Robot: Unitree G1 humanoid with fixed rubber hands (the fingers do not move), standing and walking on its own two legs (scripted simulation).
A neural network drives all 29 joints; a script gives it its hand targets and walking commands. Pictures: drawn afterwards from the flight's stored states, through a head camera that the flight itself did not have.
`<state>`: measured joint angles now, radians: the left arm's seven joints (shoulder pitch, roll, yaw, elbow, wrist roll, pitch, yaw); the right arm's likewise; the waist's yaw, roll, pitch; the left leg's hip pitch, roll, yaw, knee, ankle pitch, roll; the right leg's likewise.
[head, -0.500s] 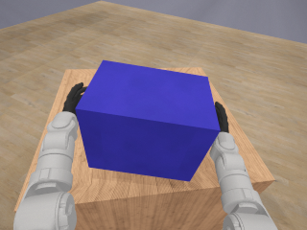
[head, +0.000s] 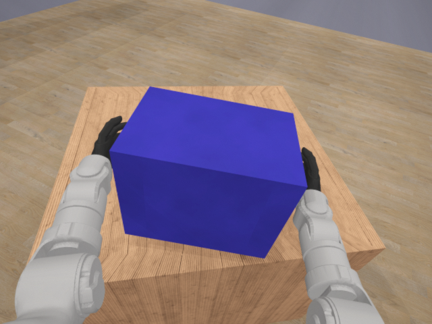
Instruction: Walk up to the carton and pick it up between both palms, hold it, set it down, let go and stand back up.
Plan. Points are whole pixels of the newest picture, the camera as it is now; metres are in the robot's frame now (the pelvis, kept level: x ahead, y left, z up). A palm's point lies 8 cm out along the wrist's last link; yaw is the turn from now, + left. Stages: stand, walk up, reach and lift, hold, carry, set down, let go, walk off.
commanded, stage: set down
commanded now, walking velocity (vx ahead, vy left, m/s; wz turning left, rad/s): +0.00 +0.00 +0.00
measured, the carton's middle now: (208, 174) +0.42 -0.03 +0.06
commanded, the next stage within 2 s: none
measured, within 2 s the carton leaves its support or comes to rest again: rests again in 1.16 s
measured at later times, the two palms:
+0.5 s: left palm (114, 157) +0.44 +0.16 +0.09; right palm (305, 196) +0.35 -0.22 +0.06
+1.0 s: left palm (115, 165) +0.43 +0.16 +0.08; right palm (307, 200) +0.34 -0.23 +0.06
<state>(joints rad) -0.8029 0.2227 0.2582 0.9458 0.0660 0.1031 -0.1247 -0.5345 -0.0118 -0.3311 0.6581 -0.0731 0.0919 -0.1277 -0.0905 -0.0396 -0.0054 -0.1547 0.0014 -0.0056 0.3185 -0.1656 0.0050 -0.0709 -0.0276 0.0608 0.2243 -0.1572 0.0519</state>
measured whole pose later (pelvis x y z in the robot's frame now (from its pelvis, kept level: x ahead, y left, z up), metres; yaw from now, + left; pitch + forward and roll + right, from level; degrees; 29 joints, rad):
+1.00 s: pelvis -0.01 +0.00 +0.00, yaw +1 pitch +7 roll -1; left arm -0.90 0.27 0.20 1.30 0.03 -0.18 -0.12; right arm -0.56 0.03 -0.42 0.78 -0.16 -0.08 -0.12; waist -0.14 -0.01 -0.06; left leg -0.32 0.00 -0.02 0.36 -0.15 0.00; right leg -0.23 -0.03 0.01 0.27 -0.15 0.05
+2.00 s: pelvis +0.00 +0.00 +0.00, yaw +1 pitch +6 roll -1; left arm -0.85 0.20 0.44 1.16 0.26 -0.22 -0.17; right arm -0.59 0.09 -0.64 0.82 -0.35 -0.27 -0.05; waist -0.11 -0.06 0.01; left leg -0.31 0.01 0.00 0.35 -0.16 0.01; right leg -0.22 -0.04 -0.01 0.27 -0.16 0.05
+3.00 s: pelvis -0.04 +0.00 -0.03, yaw -3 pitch +17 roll -2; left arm -0.76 0.39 -0.15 1.27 -0.37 -0.25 -0.10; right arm -0.55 -0.20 0.05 0.97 0.37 -0.20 -0.15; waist -0.10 0.04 -0.19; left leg -0.72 0.04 -0.01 0.66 -0.24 0.00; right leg -0.65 0.00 0.01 0.57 -0.22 0.05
